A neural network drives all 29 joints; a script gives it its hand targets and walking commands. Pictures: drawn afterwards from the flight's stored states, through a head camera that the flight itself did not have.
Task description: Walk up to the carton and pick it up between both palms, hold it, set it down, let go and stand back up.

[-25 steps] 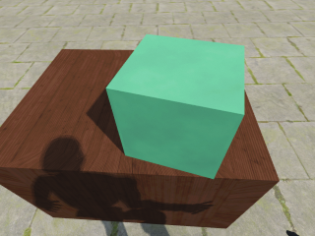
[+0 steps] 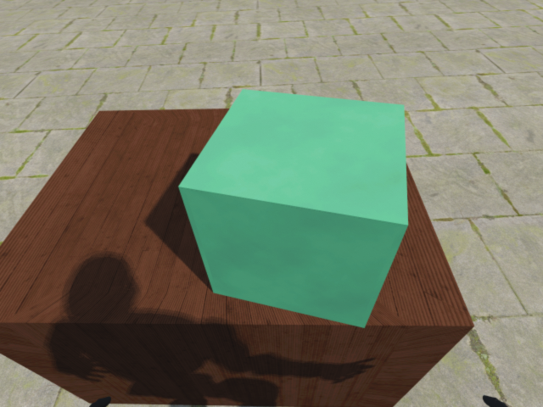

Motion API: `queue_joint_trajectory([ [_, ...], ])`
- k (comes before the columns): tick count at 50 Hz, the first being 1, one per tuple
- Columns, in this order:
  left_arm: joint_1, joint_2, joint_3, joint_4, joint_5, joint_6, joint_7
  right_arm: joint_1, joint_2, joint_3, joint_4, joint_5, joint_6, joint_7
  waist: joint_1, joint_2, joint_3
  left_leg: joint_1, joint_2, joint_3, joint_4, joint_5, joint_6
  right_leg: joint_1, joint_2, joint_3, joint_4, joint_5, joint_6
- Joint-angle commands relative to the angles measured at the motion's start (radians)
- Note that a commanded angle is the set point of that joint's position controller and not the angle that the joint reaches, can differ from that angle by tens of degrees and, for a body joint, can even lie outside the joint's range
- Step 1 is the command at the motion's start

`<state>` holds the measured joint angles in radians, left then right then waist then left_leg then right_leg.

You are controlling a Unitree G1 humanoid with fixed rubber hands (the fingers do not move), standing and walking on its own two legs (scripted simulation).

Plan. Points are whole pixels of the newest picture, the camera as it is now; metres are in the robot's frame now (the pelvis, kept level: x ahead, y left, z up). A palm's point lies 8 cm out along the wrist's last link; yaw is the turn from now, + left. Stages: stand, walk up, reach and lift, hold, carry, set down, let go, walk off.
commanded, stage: walk up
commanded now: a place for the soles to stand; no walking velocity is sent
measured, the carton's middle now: (302, 205) +0.47 -0.02 +0.02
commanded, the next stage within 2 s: stand in 0.48 s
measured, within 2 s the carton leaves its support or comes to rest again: neither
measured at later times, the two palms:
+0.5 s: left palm out of the picture +0.10 +0.31 -0.10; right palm out of the picture +0.10 -0.31 -0.10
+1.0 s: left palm (119, 378) +0.20 +0.28 -0.08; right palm out of the picture +0.15 -0.33 -0.08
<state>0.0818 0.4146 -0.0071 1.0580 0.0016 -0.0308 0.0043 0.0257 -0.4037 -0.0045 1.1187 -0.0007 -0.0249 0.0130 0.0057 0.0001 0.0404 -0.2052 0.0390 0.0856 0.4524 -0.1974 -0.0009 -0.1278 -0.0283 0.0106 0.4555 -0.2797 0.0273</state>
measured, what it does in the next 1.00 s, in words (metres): stands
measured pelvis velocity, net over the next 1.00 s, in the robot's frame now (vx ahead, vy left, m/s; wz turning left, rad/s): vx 0.00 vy -0.02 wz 0.01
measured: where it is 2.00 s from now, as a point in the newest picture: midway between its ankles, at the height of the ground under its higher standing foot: outside the picture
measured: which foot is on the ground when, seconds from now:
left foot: down 0.00-1.00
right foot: down 0.00-1.00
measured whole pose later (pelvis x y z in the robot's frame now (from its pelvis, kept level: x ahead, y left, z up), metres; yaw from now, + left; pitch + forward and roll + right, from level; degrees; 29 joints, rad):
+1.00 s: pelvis +0.00 -0.02 -0.01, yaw +1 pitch -5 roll -1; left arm 0.02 0.36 0.15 0.44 0.15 0.54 -0.05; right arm 0.04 -0.36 -0.08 0.90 0.02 -0.12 0.04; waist -0.03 -0.06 0.14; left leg -0.25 0.08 0.04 0.64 -0.30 -0.04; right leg -0.15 0.00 -0.03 0.61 -0.37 0.00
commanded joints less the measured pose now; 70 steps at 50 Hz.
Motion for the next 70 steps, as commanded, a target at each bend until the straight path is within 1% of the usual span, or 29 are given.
queue_joint_trajectory([
  [1, -0.061, 0.191, 0.032, -0.014, 0.000, -0.010, 0.003, -0.065, -0.193, -0.029, -0.016, -0.002, -0.012, -0.004, -0.003, -0.012, -0.054, 0.101, 0.110, -0.123, -0.126, 0.028, 0.043, -0.063, -0.091, 0.078, -0.139, 0.162, -0.053],
  [4, -0.065, 0.182, 0.030, 0.003, 0.001, -0.008, 0.001, -0.066, -0.193, -0.026, 0.001, -0.004, -0.013, -0.003, -0.004, 0.000, -0.051, 0.101, 0.111, -0.126, -0.151, -0.003, 0.040, -0.055, -0.089, 0.073, -0.151, 0.148, -0.053],
  [8, -0.062, 0.178, 0.030, 0.025, 0.003, -0.009, 0.001, -0.061, -0.192, -0.025, 0.019, -0.002, -0.016, -0.002, -0.005, 0.001, -0.046, 0.100, 0.112, -0.125, -0.173, -0.040, 0.041, -0.046, -0.090, 0.069, -0.157, 0.135, -0.055],
  [10, -0.061, 0.176, 0.030, 0.033, 0.005, -0.010, 0.002, -0.059, -0.191, -0.025, 0.025, -0.002, -0.018, -0.002, -0.007, 0.006, -0.041, 0.099, 0.112, -0.124, -0.178, -0.041, 0.041, -0.045, -0.091, 0.067, -0.158, 0.138, -0.056],
  [11, -0.067, 0.168, 0.029, 0.036, 0.001, -0.003, 0.001, -0.062, -0.188, -0.025, 0.029, 0.002, -0.025, -0.005, -0.010, -0.004, -0.035, 0.101, 0.119, -0.131, -0.183, -0.007, 0.036, -0.053, -0.089, 0.063, -0.149, 0.157, -0.058],
  [15, -0.059, 0.167, 0.030, 0.044, -0.001, 0.000, 0.001, -0.052, -0.188, -0.024, 0.035, 0.003, -0.030, -0.009, -0.008, 0.001, -0.062, 0.130, 0.121, -0.118, -0.167, 0.092, 0.035, -0.031, -0.096, 0.061, -0.150, 0.207, -0.054],
  [19, -0.060, 0.167, 0.032, 0.049, -0.001, 0.001, 0.004, -0.046, -0.186, -0.025, 0.041, 0.004, -0.031, -0.012, -0.010, 0.002, -0.070, 0.145, 0.120, -0.109, -0.160, 0.139, 0.034, -0.023, -0.101, 0.060, -0.152, 0.231, -0.051],
  [24, -0.060, 0.164, 0.035, 0.050, -0.001, 0.004, 0.005, -0.044, -0.182, -0.028, 0.043, 0.003, -0.028, -0.015, -0.011, -0.001, -0.069, 0.156, 0.122, -0.106, -0.156, 0.173, 0.033, -0.022, -0.103, 0.060, -0.159, 0.249, -0.046],
  [34, -0.061, 0.160, 0.041, 0.047, 0.003, 0.007, 0.007, -0.043, -0.178, -0.031, 0.042, 0.002, -0.023, -0.016, -0.015, -0.007, -0.062, 0.158, 0.120, -0.104, -0.160, 0.161, 0.029, -0.021, -0.104, 0.059, -0.171, 0.248, -0.044],
  [35, -0.412, 0.192, 0.087, -0.304, 0.011, 0.207, 0.020, -0.347, -0.098, -0.172, -0.013, -0.085, -0.159, 0.032, -0.025, 0.018, -0.010, 0.047, 0.022, -0.003, 0.027, -0.081, -0.061, -0.278, 0.039, -0.109, -0.005, -0.068, -0.085],
  [36, -0.379, 0.178, 0.086, -0.435, 0.010, 0.322, 0.041, -0.289, -0.159, -0.204, -0.030, -0.113, -0.153, 0.067, -0.047, 0.012, 0.017, 0.058, 0.034, -0.022, 0.060, -0.152, -0.054, -0.317, 0.039, -0.103, 0.016, -0.118, -0.093],
  [37, -0.321, 0.149, 0.064, -0.475, 0.024, 0.408, 0.042, -0.238, -0.178, -0.213, -0.047, -0.115, -0.137, 0.081, -0.045, -0.007, 0.008, 0.072, 0.032, -0.031, 0.089, -0.131, -0.040, -0.323, 0.048, -0.114, 0.031, -0.095, -0.103],
  [38, -0.265, 0.144, 0.054, -0.513, 0.038, 0.466, 0.029, -0.207, -0.188, -0.214, -0.071, -0.101, -0.127, 0.080, -0.058, -0.039, -0.031, 0.119, 0.029, -0.037, 0.116, -0.100, -0.026, -0.311, 0.054, -0.134, 0.039, -0.038, -0.099],
  [39, -0.214, 0.148, 0.068, -0.551, 0.062, 0.510, 0.013, -0.153, -0.190, -0.210, -0.087, -0.076, -0.118, 0.074, -0.058, -0.035, -0.072, 0.169, 0.020, -0.037, 0.137, -0.045, -0.021, -0.308, 0.058, -0.136, 0.046, 0.049, -0.090],
  [40, -0.171, 0.135, 0.079, -0.576, 0.073, 0.553, -0.008, -0.107, -0.199, -0.201, -0.096, -0.051, -0.106, 0.072, -0.057, -0.023, -0.109, 0.227, 0.016, -0.042, 0.168, 0.069, -0.024, -0.305, 0.060, -0.133, 0.059, 0.172, -0.083],
  [41, -0.117, 0.130, 0.103, -0.583, 0.099, 0.584, -0.024, -0.066, -0.207, -0.189, -0.115, -0.031, -0.102, 0.065, -0.054, -0.030, -0.142, 0.240, 0.000, -0.042, 0.193, 0.160, -0.025, -0.268, 0.063, -0.130, 0.078, 0.291, -0.071],
  [42, -0.086, 0.128, 0.131, -0.598, 0.118, 0.595, -0.036, -0.031, -0.210, -0.172, -0.143, -0.009, -0.100, 0.055, -0.049, -0.032, -0.177, 0.244, -0.018, -0.034, 0.206, 0.215, -0.026, -0.227, 0.063, -0.122, 0.089, 0.388, -0.059],
  [44, -0.070, 0.127, 0.180, -0.637, 0.152, 0.594, -0.049, -0.005, -0.196, -0.141, -0.202, 0.008, -0.102, 0.035, -0.022, -0.031, -0.190, 0.221, -0.041, -0.008, 0.188, 0.207, -0.029, -0.137, 0.052, -0.105, 0.086, 0.447, -0.038],
  [46, -0.060, 0.143, 0.224, -0.692, 0.170, 0.577, -0.053, 0.005, -0.175, -0.121, -0.258, 0.025, -0.112, 0.019, -0.019, -0.028, -0.179, 0.243, -0.055, -0.009, 0.168, 0.206, -0.031, -0.106, 0.048, -0.085, 0.062, 0.505, -0.017],
  [47, -0.061, 0.144, 0.239, -0.711, 0.173, 0.566, -0.053, 0.007, -0.162, -0.113, -0.286, 0.030, -0.115, 0.013, -0.018, -0.019, -0.159, 0.240, -0.059, -0.006, 0.154, 0.190, -0.031, -0.101, 0.045, -0.077, 0.051, 0.500, -0.011],
  [49, -0.071, 0.145, 0.256, -0.733, 0.171, 0.553, -0.050, 0.011, -0.139, -0.112, -0.340, 0.027, -0.109, 0.011, -0.016, 0.011, -0.089, 0.228, -0.061, 0.008, 0.117, 0.124, -0.034, -0.127, 0.047, -0.072, 0.017, 0.375, -0.012],
  [51, -0.088, 0.142, 0.253, -0.746, 0.151, 0.539, -0.046, 0.019, -0.111, -0.111, -0.391, 0.024, -0.099, 0.010, -0.021, 0.023, -0.025, 0.210, -0.068, 0.019, 0.080, 0.068, -0.028, -0.157, 0.045, -0.058, -0.015, 0.290, -0.013],
  [53, -0.099, 0.139, 0.253, -0.751, 0.134, 0.524, -0.044, 0.039, -0.079, -0.107, -0.437, 0.021, -0.086, 0.006, -0.022, 0.014, 0.013, 0.190, -0.072, 0.035, 0.052, 0.025, -0.020, -0.170, 0.040, -0.040, -0.036, 0.242, -0.006],
  [55, -0.102, 0.139, 0.251, -0.756, 0.117, 0.510, -0.045, 0.066, -0.055, -0.106, -0.483, 0.020, -0.073, 0.002, -0.021, 0.007, 0.026, 0.180, -0.074, 0.049, 0.027, 0.005, -0.015, -0.168, 0.040, -0.035, -0.051, 0.221, -0.002],
  [60, -0.062, 0.146, 0.236, -0.770, 0.078, 0.468, -0.061, 0.129, -0.019, -0.116, -0.582, 0.021, -0.060, -0.019, -0.019, -0.001, -0.001, 0.220, -0.073, 0.063, -0.013, 0.027, -0.015, -0.143, 0.049, -0.047, -0.078, 0.241, 0.001],
  [67, -0.005, 0.147, 0.196, -0.780, 0.023, 0.403, -0.075, 0.180, 0.016, -0.141, -0.680, 0.011, -0.064, -0.050, -0.009, -0.025, -0.018, 0.262, -0.059, 0.065, -0.052, 0.072, -0.021, -0.131, 0.061, -0.057, -0.119, 0.183, -0.011],
  [70, 0.014, 0.139, 0.190, -0.787, 0.006, 0.373, -0.078, 0.200, 0.035, -0.138, -0.713, 0.011, -0.065, -0.056, -0.001, -0.021, -0.020, 0.272, -0.057, 0.065, -0.070, 0.102, -0.026, -0.121, 0.063, -0.054, -0.138, 0.170, -0.016],
])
